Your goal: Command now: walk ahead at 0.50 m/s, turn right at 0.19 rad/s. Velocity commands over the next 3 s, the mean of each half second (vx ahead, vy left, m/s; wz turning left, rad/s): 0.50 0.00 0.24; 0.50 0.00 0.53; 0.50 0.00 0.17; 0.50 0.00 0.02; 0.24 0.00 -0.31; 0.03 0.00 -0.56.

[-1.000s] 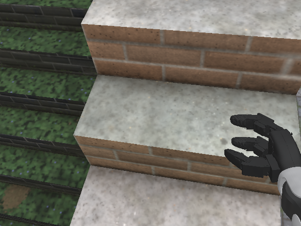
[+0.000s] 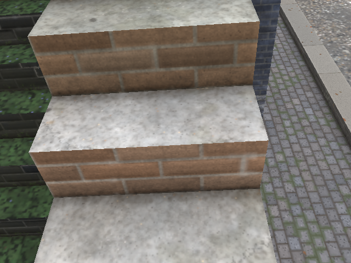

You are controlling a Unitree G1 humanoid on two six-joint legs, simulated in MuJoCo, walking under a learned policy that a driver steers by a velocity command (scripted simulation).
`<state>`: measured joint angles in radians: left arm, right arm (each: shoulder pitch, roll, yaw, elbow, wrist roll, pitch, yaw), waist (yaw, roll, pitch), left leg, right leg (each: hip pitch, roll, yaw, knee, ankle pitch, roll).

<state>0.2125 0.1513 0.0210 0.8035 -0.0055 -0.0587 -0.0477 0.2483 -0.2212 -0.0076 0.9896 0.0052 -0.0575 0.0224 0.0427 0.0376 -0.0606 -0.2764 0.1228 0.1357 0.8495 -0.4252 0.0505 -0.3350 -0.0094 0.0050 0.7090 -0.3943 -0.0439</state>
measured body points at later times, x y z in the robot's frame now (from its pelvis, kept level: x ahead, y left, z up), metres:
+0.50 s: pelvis +0.12 +0.03 +0.09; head +0.09 -0.02 +0.54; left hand +0.06 +0.26 -0.04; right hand +0.31 -0.17 -0.02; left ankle +0.15 +0.14 -0.51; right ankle +0.03 -0.08 -0.67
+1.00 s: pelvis +0.16 +0.04 +0.11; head +0.20 -0.04 +0.55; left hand +0.23 +0.36 +0.07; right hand +0.36 -0.19 -0.02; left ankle +0.13 +0.12 -0.51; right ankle +0.05 -0.09 -0.44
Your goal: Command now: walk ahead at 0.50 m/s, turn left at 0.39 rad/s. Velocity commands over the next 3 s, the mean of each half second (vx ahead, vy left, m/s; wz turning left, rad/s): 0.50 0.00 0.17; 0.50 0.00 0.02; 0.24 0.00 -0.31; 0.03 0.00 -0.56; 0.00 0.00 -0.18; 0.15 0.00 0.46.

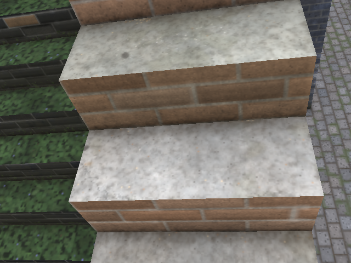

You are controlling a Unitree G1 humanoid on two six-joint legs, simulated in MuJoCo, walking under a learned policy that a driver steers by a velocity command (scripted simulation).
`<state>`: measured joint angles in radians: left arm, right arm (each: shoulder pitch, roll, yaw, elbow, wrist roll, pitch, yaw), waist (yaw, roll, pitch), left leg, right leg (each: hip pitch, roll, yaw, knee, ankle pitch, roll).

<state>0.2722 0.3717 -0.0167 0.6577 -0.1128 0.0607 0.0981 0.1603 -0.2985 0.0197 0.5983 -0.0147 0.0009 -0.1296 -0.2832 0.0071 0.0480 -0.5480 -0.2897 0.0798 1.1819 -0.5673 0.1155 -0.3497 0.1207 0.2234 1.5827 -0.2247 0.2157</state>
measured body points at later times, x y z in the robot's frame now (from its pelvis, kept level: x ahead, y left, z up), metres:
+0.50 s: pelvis +0.02 -0.03 +0.12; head +0.02 -0.02 +0.57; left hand +0.06 +0.22 -0.01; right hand +0.32 -0.20 +0.13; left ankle +0.05 +0.04 -0.62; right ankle +0.01 -0.17 -0.62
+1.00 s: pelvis +0.13 -0.06 +0.13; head +0.12 -0.01 +0.57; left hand +0.30 +0.11 +0.01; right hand +0.10 -0.30 +0.00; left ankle +0.04 +0.04 -0.62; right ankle +0.25 -0.19 -0.36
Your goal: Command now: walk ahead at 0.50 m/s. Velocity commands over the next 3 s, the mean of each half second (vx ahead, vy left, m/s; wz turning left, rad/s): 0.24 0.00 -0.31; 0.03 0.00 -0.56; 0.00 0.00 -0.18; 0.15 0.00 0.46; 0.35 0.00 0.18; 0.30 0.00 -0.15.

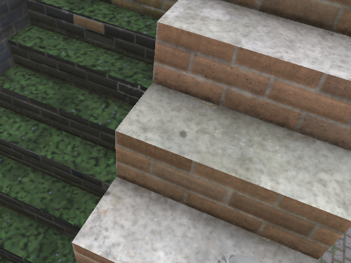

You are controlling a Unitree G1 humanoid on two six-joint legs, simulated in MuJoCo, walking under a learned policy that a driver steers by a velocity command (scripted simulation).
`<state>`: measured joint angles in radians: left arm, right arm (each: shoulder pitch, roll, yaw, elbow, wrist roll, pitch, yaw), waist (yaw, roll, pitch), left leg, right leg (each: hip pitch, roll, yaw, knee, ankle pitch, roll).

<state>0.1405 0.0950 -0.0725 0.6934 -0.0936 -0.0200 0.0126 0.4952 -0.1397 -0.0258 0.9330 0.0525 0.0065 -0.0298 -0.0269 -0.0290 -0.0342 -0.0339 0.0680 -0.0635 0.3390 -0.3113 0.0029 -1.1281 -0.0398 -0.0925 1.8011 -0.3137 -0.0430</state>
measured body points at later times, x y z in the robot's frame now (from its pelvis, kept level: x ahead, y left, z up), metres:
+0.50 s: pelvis +0.00 +0.02 +0.09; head -0.03 +0.03 +0.54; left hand +0.25 +0.16 +0.01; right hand +0.01 -0.25 -0.04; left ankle -0.04 +0.10 -0.62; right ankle +0.13 -0.13 -0.54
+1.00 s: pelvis -0.06 +0.04 -0.04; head -0.07 +0.03 +0.41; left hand +0.19 +0.21 -0.11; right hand +0.03 -0.27 -0.11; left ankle -0.04 +0.13 -0.75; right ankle -0.12 -0.08 -0.74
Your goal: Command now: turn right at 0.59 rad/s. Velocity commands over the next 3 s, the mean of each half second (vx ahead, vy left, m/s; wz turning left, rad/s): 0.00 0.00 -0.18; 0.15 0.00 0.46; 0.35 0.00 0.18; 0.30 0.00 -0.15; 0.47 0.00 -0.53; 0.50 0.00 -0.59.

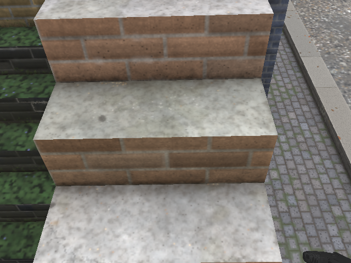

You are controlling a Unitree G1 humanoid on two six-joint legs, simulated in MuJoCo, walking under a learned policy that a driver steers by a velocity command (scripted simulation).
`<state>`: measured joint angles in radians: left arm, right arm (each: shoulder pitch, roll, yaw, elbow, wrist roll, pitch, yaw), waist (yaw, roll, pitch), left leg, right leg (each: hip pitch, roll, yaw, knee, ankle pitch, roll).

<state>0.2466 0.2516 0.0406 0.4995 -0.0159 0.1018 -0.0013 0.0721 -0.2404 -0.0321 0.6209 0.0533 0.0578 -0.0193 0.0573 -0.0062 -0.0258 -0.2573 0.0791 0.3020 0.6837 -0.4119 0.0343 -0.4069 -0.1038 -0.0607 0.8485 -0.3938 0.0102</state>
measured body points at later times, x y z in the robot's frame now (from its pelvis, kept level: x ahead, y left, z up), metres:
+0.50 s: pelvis -0.01 +0.01 +0.03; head -0.01 +0.02 +0.48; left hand +0.13 +0.22 -0.09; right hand +0.07 -0.22 -0.10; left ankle -0.01 +0.11 -0.72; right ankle +0.01 -0.13 -0.72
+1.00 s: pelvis +0.00 +0.01 +0.00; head -0.01 +0.05 +0.45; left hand +0.07 +0.28 -0.13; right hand +0.18 -0.19 -0.09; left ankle -0.04 +0.08 -0.72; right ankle -0.01 -0.12 -0.66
